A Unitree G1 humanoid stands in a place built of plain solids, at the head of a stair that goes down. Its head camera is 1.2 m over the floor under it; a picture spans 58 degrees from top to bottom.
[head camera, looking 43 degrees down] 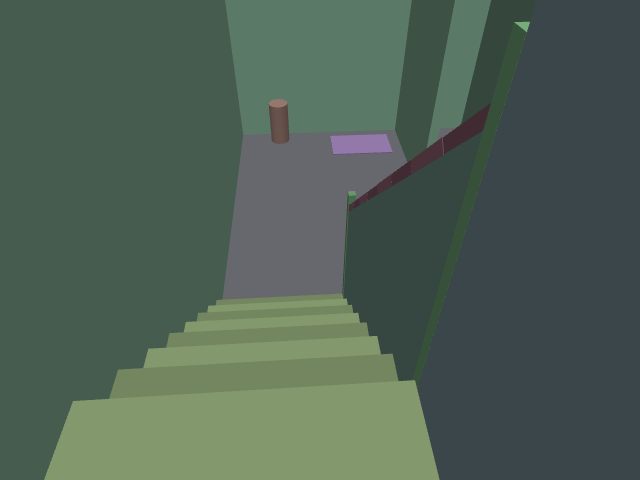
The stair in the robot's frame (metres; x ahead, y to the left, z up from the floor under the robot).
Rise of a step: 0.21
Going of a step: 0.23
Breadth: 1.01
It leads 4 degrees to the left of straight ahead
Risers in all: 8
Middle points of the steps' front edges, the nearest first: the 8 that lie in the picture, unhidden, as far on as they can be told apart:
0.63 0.22 0.00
0.86 0.23 -0.21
1.09 0.25 -0.43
1.31 0.26 -0.64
1.54 0.28 -0.85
1.77 0.29 -1.07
1.99 0.31 -1.28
2.22 0.32 -1.49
